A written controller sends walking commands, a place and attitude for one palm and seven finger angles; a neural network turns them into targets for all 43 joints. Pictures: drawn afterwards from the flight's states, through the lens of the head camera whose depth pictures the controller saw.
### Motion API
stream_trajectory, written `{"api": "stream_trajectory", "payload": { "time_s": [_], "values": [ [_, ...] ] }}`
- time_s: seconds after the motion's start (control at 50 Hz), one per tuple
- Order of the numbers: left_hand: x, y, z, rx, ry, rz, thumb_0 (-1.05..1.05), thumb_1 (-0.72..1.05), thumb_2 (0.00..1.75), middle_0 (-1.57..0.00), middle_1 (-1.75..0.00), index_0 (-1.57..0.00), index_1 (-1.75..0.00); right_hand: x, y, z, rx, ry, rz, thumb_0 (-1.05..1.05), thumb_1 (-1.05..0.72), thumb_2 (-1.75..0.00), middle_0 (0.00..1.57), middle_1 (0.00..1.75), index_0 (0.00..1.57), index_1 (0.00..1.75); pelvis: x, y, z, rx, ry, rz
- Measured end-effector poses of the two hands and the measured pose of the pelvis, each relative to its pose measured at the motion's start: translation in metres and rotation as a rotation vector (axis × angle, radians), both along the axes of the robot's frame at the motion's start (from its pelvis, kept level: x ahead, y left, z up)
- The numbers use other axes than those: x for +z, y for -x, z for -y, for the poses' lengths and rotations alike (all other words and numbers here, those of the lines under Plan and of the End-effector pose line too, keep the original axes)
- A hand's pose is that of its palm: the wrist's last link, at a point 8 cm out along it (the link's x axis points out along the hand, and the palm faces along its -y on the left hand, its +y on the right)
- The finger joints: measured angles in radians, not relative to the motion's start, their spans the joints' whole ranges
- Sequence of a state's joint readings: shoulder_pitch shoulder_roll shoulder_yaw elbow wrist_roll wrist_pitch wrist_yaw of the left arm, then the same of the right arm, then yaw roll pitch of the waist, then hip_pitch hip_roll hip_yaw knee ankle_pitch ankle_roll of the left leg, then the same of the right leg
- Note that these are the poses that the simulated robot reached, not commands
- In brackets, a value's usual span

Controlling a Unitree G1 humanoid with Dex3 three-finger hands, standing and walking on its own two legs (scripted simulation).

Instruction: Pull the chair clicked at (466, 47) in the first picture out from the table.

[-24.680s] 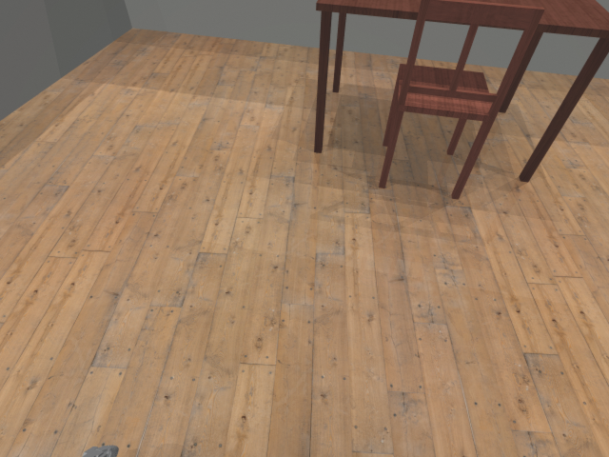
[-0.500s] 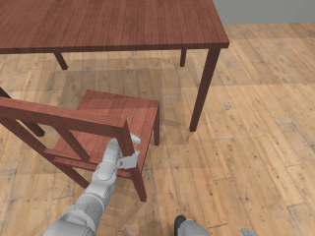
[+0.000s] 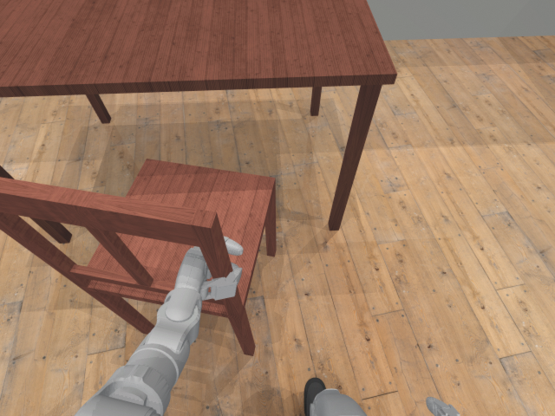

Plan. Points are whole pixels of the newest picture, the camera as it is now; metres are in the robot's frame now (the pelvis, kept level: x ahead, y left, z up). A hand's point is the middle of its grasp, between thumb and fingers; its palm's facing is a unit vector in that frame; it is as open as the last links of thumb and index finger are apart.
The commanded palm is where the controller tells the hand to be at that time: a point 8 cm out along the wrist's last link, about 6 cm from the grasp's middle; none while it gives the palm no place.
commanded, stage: step backward, pulling the chair out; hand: left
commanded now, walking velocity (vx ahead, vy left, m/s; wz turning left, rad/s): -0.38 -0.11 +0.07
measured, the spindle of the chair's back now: (124, 256) +0.39 +0.28 -0.09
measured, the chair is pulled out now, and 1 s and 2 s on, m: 0.21 0.21 0.21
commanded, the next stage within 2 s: none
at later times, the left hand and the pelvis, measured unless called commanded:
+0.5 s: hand (229, 279) +0.33 +0.08 -0.06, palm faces -0.12 -0.98 -0.15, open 6.2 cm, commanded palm +0.33 +0.13 -0.06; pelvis +0.00 -0.01 +0.00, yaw +1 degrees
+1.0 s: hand (229, 279) +0.33 +0.08 -0.06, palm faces -0.12 -0.98 -0.15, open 6.1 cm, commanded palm +0.33 +0.14 -0.06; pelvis +0.00 +0.00 +0.00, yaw +0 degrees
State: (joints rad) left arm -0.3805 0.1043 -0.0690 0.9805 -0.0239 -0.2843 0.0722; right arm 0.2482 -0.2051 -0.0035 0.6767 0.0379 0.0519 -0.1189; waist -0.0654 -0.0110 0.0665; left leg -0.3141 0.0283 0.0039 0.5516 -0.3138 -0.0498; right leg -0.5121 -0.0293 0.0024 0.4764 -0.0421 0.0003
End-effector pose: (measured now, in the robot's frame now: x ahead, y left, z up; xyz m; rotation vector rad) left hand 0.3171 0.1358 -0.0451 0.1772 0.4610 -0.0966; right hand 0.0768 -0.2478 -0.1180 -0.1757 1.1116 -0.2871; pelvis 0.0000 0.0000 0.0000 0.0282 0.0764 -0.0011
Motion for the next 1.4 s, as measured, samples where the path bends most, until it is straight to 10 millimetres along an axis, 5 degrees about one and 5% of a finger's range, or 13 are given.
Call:
{"api": "stream_trajectory", "payload": {
  "time_s": [0.84, 1.4],
  "values": [
    [0.0, 0.0, 0.0, 0.017, -0.006, -0.005, 0.12, 0.54, 0.8, -0.38, -1.25, -0.5, -1.45, -0.007, 0.0, 0.002, 0.004, -0.023, -0.01, 0.0, -0.91, -0.89, 0.2, 0.3, 0.2, 0.3, -0.003, -0.001, 0.007, 0.009, 0.006, 0.001],
    [0.001, -0.001, 0.0, -0.014, -0.003, -0.015, 0.11, 0.57, 0.76, -0.34, -1.28, -0.5, -1.45, 0.003, -0.005, -0.005, 0.001, 0.004, -0.001, 0.0, -0.91, -0.89, 0.2, 0.3, 0.2, 0.3, 0.002, 0.0, -0.005, -0.001, 0.003, -0.003]
  ]
}}
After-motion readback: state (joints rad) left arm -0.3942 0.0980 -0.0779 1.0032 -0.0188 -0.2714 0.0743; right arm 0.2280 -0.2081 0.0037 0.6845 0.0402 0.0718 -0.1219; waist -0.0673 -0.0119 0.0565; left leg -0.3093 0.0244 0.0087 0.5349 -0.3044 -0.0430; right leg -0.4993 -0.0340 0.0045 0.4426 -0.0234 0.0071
